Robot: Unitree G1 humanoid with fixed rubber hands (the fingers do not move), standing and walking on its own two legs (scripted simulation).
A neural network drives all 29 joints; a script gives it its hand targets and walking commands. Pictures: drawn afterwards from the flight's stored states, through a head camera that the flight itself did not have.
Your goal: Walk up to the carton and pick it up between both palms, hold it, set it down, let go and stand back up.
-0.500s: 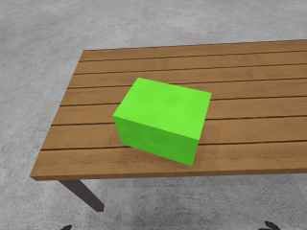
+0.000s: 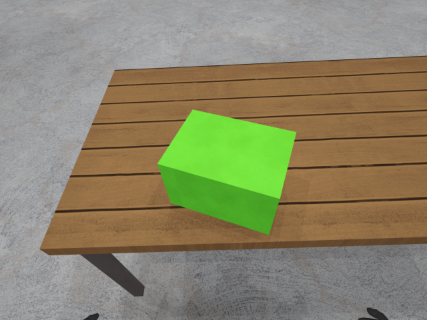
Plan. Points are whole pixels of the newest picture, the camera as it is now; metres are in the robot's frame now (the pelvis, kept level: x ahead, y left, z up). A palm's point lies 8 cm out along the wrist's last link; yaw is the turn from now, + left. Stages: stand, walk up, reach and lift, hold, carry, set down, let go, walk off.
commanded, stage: walk up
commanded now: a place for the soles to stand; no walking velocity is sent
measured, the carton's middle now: (229, 169) +0.44 +0.00 -0.03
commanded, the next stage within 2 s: reach and lift in 0.02 s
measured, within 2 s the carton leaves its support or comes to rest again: neither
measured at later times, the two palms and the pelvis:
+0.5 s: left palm (104, 293) +0.19 +0.26 -0.10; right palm out of the picture +0.13 -0.29 -0.08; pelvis +0.01 -0.01 -0.02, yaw -1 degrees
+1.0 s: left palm (80, 295) +0.17 +0.28 -0.05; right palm (359, 316) +0.14 -0.22 -0.05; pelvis +0.01 +0.01 +0.00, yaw -3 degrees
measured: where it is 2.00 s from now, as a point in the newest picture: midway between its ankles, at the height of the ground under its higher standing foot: outside the picture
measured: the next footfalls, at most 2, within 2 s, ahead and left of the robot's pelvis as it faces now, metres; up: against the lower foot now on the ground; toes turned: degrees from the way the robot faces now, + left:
none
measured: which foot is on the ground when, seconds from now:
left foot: down 0.00-1.00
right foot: down 0.00-1.00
